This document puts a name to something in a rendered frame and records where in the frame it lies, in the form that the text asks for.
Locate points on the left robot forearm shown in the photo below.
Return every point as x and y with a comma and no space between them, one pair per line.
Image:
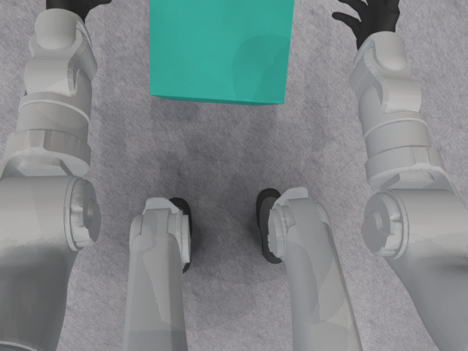
55,103

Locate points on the robot right hand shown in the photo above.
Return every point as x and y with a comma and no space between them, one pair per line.
378,15

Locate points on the left robot upper arm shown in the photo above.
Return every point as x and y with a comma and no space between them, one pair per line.
44,222

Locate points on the robot right foot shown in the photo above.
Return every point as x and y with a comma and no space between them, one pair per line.
265,201

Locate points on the robot right shin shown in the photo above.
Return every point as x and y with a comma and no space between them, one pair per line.
300,192

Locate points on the robot left hand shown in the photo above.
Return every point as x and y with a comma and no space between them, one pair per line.
80,7

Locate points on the right robot upper arm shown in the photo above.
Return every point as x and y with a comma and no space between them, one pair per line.
423,236

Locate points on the right robot forearm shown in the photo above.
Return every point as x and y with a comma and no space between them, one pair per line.
400,155

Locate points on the carton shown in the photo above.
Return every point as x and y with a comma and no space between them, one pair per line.
220,51

